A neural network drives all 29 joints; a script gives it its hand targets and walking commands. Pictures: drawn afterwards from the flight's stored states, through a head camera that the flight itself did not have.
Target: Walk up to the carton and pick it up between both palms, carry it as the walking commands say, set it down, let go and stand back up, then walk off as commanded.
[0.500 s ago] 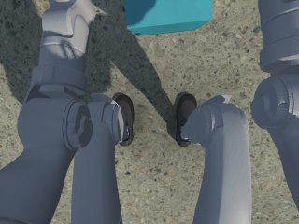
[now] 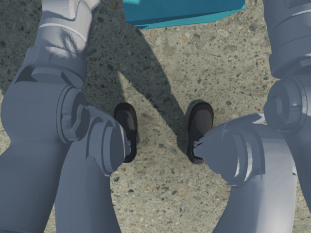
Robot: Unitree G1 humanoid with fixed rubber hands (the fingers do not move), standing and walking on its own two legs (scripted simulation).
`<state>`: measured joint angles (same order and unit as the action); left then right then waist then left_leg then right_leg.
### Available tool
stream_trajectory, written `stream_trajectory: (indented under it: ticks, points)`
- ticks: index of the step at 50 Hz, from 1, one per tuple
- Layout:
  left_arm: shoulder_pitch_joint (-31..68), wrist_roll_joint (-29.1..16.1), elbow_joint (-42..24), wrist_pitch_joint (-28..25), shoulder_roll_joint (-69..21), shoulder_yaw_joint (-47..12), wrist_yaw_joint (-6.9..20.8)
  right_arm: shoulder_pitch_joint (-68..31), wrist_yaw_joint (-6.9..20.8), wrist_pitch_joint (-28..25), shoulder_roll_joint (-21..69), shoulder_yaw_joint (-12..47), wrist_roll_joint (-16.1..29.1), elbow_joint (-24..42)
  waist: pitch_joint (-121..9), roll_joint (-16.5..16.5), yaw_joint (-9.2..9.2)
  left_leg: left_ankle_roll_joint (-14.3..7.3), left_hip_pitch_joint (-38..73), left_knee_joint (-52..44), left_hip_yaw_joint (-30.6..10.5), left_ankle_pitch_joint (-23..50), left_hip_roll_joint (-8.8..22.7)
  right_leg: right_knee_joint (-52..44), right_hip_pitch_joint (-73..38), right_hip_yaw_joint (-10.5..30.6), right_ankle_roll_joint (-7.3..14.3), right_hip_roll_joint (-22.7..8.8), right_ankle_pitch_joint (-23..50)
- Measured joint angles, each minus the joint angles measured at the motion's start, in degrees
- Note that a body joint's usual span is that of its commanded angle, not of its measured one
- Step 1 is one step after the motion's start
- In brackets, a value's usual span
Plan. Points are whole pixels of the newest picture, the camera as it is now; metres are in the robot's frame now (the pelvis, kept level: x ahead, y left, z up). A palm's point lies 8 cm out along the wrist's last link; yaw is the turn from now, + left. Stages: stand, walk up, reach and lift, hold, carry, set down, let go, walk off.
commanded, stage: reach and lift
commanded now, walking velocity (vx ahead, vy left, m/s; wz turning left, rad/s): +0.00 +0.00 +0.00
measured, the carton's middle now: out of the picture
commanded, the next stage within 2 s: none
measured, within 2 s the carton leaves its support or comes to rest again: leaves its support in 1.68 s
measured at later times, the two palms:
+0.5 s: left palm out of the picture +0.58 +0.14 -0.20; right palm out of the picture +0.58 -0.18 -0.21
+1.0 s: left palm out of the picture +0.58 +0.13 -0.20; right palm out of the picture +0.58 -0.17 -0.21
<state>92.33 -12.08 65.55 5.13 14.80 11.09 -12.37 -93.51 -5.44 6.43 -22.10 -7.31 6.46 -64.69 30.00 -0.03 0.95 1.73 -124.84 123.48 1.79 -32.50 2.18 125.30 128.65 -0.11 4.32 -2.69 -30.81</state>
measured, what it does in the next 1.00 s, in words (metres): stands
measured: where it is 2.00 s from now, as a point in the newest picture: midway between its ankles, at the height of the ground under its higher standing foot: (161, 142)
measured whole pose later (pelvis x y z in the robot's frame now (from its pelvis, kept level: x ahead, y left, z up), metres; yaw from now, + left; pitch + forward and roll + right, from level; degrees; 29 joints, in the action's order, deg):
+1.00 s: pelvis +0.01 +0.00 -0.02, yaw +1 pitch +34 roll +5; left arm 93.9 -12.8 68.0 3.0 15.7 7.0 -8.3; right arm -94.5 -2.1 5.3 -23.8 -0.7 10.3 -66.1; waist 30.0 -0.2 0.3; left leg 1.9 -128.2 128.4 1.8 -33.9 0.0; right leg 130.5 132.0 1.1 4.0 -2.7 -32.4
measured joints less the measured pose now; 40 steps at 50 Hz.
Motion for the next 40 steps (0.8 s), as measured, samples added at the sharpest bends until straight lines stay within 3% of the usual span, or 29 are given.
stream_trajectory:
  ticks: [12, 30, 40]
  points:
    - [1.86, -2.09, 2.47, -2.23, 1.35, -1.21, 0.42, -1.08, 0.22, -1.38, -1.66, 3.67, 3.41, -1.29, 0.04, -0.16, -0.2, -0.01, -3.37, 4.38, 0.0, -1.55, -0.11, 4.37, 3.54, 0.27, 0.0, 0.0, -1.36]
    - [1.73, -2.14, 2.48, -2.32, 1.35, -3.17, 1.14, -1.03, 0.38, -1.56, -1.66, 5.08, 3.68, -1.3, 0.03, -0.17, -0.28, -0.01, -3.37, 4.79, 0.0, -1.52, -0.52, 4.83, 3.45, 0.47, 0.0, 0.0, -1.47]
    - [1.69, -2.15, 2.47, -2.32, 0.99, -4.49, 3.42, -1.03, 2.74, -1.8, -1.66, 6.62, 3.81, -1.31, 0.02, -0.17, -0.39, -0.01, -3.37, 4.79, 0.0, -1.45, -0.97, 4.89, 3.43, 0.66, -0.03, 0.0, -1.47]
